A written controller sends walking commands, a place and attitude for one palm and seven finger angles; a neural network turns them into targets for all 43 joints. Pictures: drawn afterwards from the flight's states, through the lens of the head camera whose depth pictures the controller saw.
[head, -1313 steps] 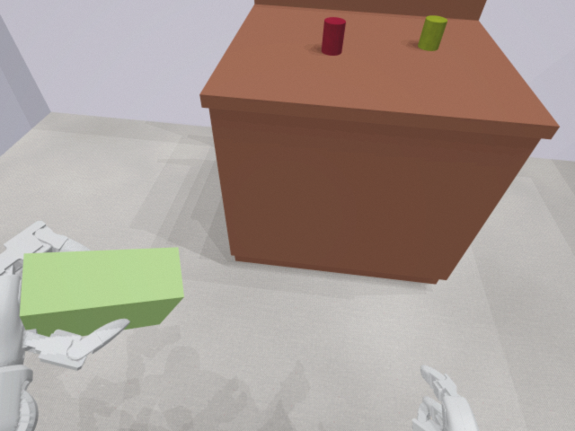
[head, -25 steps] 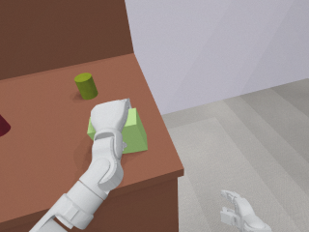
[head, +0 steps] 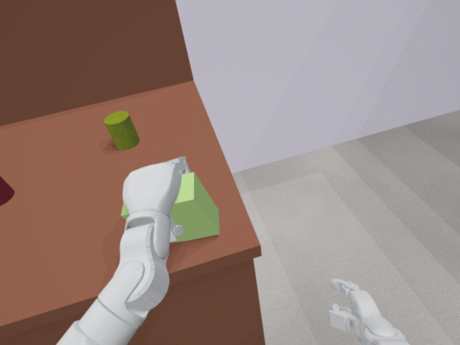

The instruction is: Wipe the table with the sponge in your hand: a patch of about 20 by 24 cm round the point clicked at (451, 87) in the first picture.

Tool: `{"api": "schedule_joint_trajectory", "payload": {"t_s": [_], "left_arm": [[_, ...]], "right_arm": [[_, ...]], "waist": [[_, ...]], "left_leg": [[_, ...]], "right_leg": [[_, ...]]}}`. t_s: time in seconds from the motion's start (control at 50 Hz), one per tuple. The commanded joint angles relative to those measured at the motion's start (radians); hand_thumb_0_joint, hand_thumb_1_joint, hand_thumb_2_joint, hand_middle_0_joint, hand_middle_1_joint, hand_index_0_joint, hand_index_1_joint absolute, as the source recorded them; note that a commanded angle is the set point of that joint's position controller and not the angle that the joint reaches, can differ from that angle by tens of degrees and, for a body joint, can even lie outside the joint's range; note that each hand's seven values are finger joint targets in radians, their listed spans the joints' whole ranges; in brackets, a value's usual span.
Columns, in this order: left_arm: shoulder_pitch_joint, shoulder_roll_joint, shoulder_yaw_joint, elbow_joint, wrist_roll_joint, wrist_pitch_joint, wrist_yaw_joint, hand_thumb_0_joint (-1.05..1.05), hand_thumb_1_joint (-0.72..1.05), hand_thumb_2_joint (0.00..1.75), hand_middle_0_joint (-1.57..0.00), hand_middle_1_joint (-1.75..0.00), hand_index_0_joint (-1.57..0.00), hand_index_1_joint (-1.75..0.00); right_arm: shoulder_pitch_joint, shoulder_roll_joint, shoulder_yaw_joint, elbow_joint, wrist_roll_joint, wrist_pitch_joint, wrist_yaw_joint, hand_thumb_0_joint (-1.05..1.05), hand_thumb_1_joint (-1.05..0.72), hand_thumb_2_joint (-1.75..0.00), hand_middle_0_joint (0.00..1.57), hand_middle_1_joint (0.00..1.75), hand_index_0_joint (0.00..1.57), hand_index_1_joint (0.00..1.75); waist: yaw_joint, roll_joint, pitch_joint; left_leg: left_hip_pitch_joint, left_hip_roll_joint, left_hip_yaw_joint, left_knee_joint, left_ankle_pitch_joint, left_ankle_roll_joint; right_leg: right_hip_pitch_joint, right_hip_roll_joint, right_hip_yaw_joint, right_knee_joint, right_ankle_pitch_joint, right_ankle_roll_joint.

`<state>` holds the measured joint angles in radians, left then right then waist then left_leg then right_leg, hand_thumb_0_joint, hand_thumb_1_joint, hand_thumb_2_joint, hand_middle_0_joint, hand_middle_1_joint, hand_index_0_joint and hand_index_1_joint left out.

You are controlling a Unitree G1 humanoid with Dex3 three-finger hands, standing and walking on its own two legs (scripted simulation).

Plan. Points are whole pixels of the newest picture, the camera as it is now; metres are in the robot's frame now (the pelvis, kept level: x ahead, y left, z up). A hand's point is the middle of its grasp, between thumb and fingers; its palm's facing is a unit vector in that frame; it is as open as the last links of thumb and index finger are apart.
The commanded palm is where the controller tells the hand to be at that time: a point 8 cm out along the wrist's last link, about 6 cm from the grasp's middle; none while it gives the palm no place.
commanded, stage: slide back across to the middle lane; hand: left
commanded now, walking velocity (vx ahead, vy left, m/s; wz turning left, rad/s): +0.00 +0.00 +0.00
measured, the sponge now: (180, 217) +0.31 +0.14 +0.08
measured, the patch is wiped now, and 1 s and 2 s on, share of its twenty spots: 1.00 1.00 1.00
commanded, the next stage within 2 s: wipe forward along the middle lane in 0.54 s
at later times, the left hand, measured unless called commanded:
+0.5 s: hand (134, 212) +0.28 +0.19 +0.14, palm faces +0.18 -0.20 -0.96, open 9.7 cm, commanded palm +0.23 +0.21 +0.19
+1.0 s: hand (118, 209) +0.29 +0.23 +0.13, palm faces +0.09 -0.07 -0.99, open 9.7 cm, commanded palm +0.26 +0.23 +0.17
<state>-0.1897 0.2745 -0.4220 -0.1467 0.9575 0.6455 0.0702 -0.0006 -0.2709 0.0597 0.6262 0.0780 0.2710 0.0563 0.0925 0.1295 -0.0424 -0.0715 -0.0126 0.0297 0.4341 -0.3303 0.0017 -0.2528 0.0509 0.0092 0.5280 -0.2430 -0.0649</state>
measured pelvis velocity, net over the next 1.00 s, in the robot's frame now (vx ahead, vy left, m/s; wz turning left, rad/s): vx -0.01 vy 0.01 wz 0.01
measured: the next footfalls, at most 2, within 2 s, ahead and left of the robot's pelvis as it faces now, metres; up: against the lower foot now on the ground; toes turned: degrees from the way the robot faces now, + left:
none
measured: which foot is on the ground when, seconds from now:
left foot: down 0.00-1.00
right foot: down 0.00-1.00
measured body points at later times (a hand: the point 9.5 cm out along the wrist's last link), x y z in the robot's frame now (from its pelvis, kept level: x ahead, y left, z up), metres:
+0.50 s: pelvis +0.00 +0.00 +0.00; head -0.02 -0.07 +0.45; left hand +0.26 +0.20 +0.19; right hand +0.24 -0.21 -0.10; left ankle -0.06 +0.12 -0.74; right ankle +0.03 -0.08 -0.74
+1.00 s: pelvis -0.01 +0.01 +0.01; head -0.02 -0.05 +0.45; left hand +0.28 +0.23 +0.18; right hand +0.24 -0.18 -0.10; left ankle -0.06 +0.12 -0.74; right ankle +0.03 -0.08 -0.74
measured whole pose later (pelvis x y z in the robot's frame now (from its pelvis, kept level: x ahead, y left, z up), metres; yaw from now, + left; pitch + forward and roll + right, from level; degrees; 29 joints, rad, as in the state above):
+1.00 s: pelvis -0.01 +0.01 +0.01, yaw +1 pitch -2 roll +1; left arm -0.18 0.40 -0.28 -0.09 0.96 0.60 -0.04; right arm 0.00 -0.28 0.07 0.66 0.06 0.18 -0.03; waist 0.11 0.13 0.00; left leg -0.04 -0.03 0.02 0.37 -0.28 0.02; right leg -0.21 0.03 0.01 0.45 -0.20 -0.05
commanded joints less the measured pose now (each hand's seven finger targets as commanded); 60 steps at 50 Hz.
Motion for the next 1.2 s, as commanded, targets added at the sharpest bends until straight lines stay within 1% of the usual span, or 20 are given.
{"api": "schedule_joint_trajectory", "payload": {"t_s": [0.0,0.02,0.06,0.12,0.26,0.52,0.62,0.66,0.72,0.74,0.82,0.86,0.92,0.94,1.0,1.02,1.06,1.12,1.16,1.18], "left_arm": [[-0.070,0.088,0.104,-0.133,-0.053,-0.010,-0.021,0.00,0.10,1.30,-1.20,-1.60,-1.20,-1.60],[-0.063,0.146,0.164,-0.150,-0.057,-0.016,-0.014,0.00,0.10,1.30,-1.20,-1.60,-1.20,-1.60],[-0.053,0.124,0.149,-0.159,-0.060,-0.021,-0.017,0.00,0.10,1.30,-1.20,-1.60,-1.20,-1.60],[-0.034,0.215,0.243,-0.195,-0.064,-0.032,-0.010,0.00,0.10,1.30,-1.20,-1.60,-1.20,-1.60],[-0.030,0.210,0.241,-0.247,-0.068,-0.032,-0.023,0.00,0.10,1.30,-1.20,-1.60,-1.20,-1.60],[0.011,0.310,0.351,-0.265,-0.060,-0.049,-0.045,0.00,0.10,1.30,-1.20,-1.60,-1.20,-1.60],[0.055,0.303,0.348,-0.274,-0.055,-0.059,-0.054,0.00,0.10,1.30,-1.20,-1.60,-1.20,-1.60],[0.005,0.259,0.295,-0.241,-0.046,-0.061,-0.061,0.00,0.10,1.30,-1.20,-1.60,-1.20,-1.60],[-0.059,0.315,0.333,-0.186,-0.027,-0.051,-0.059,0.00,0.10,1.30,-1.20,-1.60,-1.20,-1.60],[-0.094,0.262,0.281,-0.175,-0.021,-0.052,-0.064,0.00,0.10,1.30,-1.20,-1.60,-1.20,-1.60],[-0.133,0.273,0.275,-0.122,-0.004,-0.050,-0.075,0.00,0.10,1.30,-1.20,-1.60,-1.20,-1.60],[-0.163,0.228,0.227,-0.076,-0.005,-0.052,-0.087,0.00,0.10,1.30,-1.20,-1.60,-1.20,-1.60],[-0.181,0.260,0.250,-0.022,0.011,-0.049,-0.090,0.00,0.10,1.30,-1.20,-1.60,-1.20,-1.60],[-0.215,0.221,0.211,-0.007,0.013,-0.051,-0.094,0.00,0.10,1.30,-1.20,-1.60,-1.20,-1.60],[-0.248,0.221,0.211,0.021,0.004,-0.062,-0.099,0.00,0.10,1.30,-1.20,-1.60,-1.20,-1.60],[-0.239,0.269,0.262,0.041,0.006,-0.063,-0.093,0.00,0.10,1.30,-1.20,-1.60,-1.20,-1.60],[-0.266,0.203,0.203,0.057,-0.001,-0.073,-0.100,0.00,0.10,1.30,-1.20,-1.60,-1.20,-1.60],[-0.260,0.259,0.259,0.103,0.003,-0.078,-0.091,0.00,0.10,1.30,-1.20,-1.60,-1.20,-1.60],[-0.318,0.202,0.201,0.138,0.005,-0.083,-0.096,0.00,0.10,1.30,-1.20,-1.60,-1.20,-1.60],[-0.316,0.237,0.231,0.163,0.008,-0.085,-0.093,0.00,0.10,1.30,-1.20,-1.60,-1.20,-1.60]], "right_arm": [[-0.239,-0.062,-0.026,-0.189,-0.005,-0.056,-0.008,0.00,-0.90,-0.90,0.20,0.30,0.20,0.30],[-0.236,-0.068,-0.029,-0.185,-0.008,-0.056,-0.013,0.00,-0.90,-0.90,0.20,0.30,0.20,0.30],[-0.234,-0.059,-0.023,-0.190,-0.009,-0.060,-0.018,0.00,-0.90,-0.90,0.20,0.30,0.20,0.30],[-0.232,-0.070,-0.028,-0.184,-0.015,-0.062,-0.031,0.00,-0.90,-0.90,0.20,0.30,0.20,0.30],[-0.236,-0.067,-0.029,-0.182,-0.018,-0.073,-0.046,0.00,-0.90,-0.90,0.20,0.30,0.20,0.30],[-0.242,-0.085,-0.032,-0.177,-0.024,-0.104,-0.065,0.00,-0.90,-0.90,0.20,0.30,0.20,0.30],[-0.238,-0.086,-0.031,-0.179,-0.026,-0.114,-0.065,0.00,-0.90,-0.90,0.20,0.30,0.20,0.30],[-0.228,-0.082,-0.029,-0.167,-0.025,-0.116,-0.069,0.00,-0.90,-0.90,0.20,0.30,0.20,0.30],[-0.230,-0.095,-0.027,-0.156,-0.025,-0.121,-0.082,0.00,-0.90,-0.90,0.20,0.30,0.20,0.30],[-0.229,-0.087,-0.022,-0.158,-0.024,-0.125,-0.082,0.00,-0.90,-0.90,0.20,0.30,0.20,0.30],[-0.228,-0.093,-0.024,-0.151,-0.022,-0.132,-0.085,0.00,-0.90,-0.90,0.20,0.30,0.20,0.30],[-0.218,-0.088,-0.021,-0.144,-0.018,-0.138,-0.083,0.00,-0.90,-0.90,0.20,0.30,0.20,0.30],[-0.218,-0.095,-0.020,-0.141,-0.019,-0.147,-0.084,0.00,-0.90,-0.90,0.20,0.30,0.20,0.30],[-0.212,-0.088,-0.016,-0.142,-0.017,-0.152,-0.082,0.00,-0.90,-0.90,0.20,0.30,0.20,0.30],[-0.202,-0.091,-0.020,-0.136,-0.019,-0.158,-0.087,0.00,-0.90,-0.90,0.20,0.30,0.20,0.30],[-0.194,-0.098,-0.023,-0.131,-0.020,-0.158,-0.087,0.00,-0.90,-0.90,0.20,0.30,0.20,0.30],[-0.190,-0.092,-0.019,-0.131,-0.017,-0.163,-0.089,0.00,-0.90,-0.90,0.20,0.30,0.20,0.30],[-0.178,-0.104,-0.024,-0.127,-0.020,-0.166,-0.093,0.00,-0.90,-0.90,0.20,0.30,0.20,0.30],[-0.164,-0.100,-0.021,-0.120,-0.016,-0.169,-0.096,0.00,-0.90,-0.90,0.20,0.30,0.20,0.30],[-0.157,-0.104,-0.024,-0.114,-0.017,-0.169,-0.099,0.00,-0.90,-0.90,0.20,0.30,0.20,0.30]], "waist": [[0.023,-0.228,-0.130],[0.027,-0.218,-0.129],[0.023,-0.236,-0.120],[0.031,-0.199,-0.126],[0.020,-0.167,-0.106],[0.039,-0.156,-0.115],[0.045,-0.138,-0.127],[0.022,-0.172,-0.099],[0.022,-0.161,-0.077],[0.015,-0.155,-0.088],[0.023,-0.142,-0.112],[0.011,-0.172,-0.104],[0.023,-0.170,-0.114],[0.010,-0.184,-0.111],[0.011,-0.188,-0.127],[0.017,-0.191,-0.133],[0.003,-0.197,-0.120],[0.014,-0.194,-0.128],[-0.008,-0.215,-0.111],[-0.003,-0.213,-0.119]], "left_leg": [[-0.186,-0.028,-0.004,-0.059,0.240,0.045],[-0.184,-0.028,-0.012,-0.058,0.232,0.044],[-0.185,-0.028,-0.009,-0.058,0.239,0.046],[-0.173,-0.031,-0.014,-0.058,0.232,0.044],[-0.147,-0.033,-0.014,-0.064,0.252,0.048],[-0.126,-0.040,-0.027,-0.088,0.260,0.046],[-0.121,-0.040,-0.030,-0.097,0.274,0.043],[-0.125,-0.037,-0.026,-0.102,0.277,0.045],[-0.129,-0.037,-0.030,-0.111,0.228,0.041],[-0.131,-0.037,-0.022,-0.113,0.236,0.042],[-0.125,-0.038,-0.031,-0.125,0.237,0.038],[-0.130,-0.037,-0.029,-0.127,0.249,0.038],[-0.135,-0.039,-0.029,-0.129,0.233,0.036],[-0.142,-0.038,-0.025,-0.131,0.236,0.035],[-0.135,-0.041,-0.025,-0.130,0.250,0.036],[-0.140,-0.038,-0.032,-0.130,0.241,0.034],[-0.140,-0.037,-0.026,-0.129,0.251,0.033],[-0.148,-0.039,-0.027,-0.125,0.243,0.031],[-0.155,-0.039,-0.022,-0.124,0.234,0.031],[-0.155,-0.039,-0.021,-0.120,0.239,0.031]], "right_leg": [[0.293,-0.030,0.125,-0.082,0.179,0.015],[0.295,-0.026,0.148,-0.087,0.167,0.010],[0.294,-0.032,0.143,-0.092,0.164,0.015],[0.300,-0.031,0.174,-0.103,0.149,0.009],[0.285,-0.032,0.167,-0.119,0.146,0.010],[0.301,-0.026,0.170,-0.133,0.124,0.005],[0.312,-0.021,0.153,-0.124,0.147,0.003],[0.292,-0.022,0.128,-0.127,0.152,0.006],[0.258,-0.017,0.142,-0.148,0.077,0.002],[0.264,-0.024,0.112,-0.141,0.087,0.005],[0.271,-0.016,0.109,-0.139,0.089,-0.001],[0.269,-0.020,0.082,-0.136,0.113,0.004],[0.268,-0.017,0.093,-0.139,0.098,0.002],[0.265,-0.023,0.069,-0.134,0.101,0.005],[0.276,-0.024,0.060,-0.133,0.138,0.007],[0.274,-0.016,0.079,-0.134,0.124,0.002],[0.263,-0.022,0.052,-0.131,0.142,0.005],[0.262,-0.018,0.067,-0.132,0.137,0.003],[0.242,-0.024,0.046,-0.136,0.131,0.008],[0.245,-0.023,0.049,-0.133,0.139,0.007]]}}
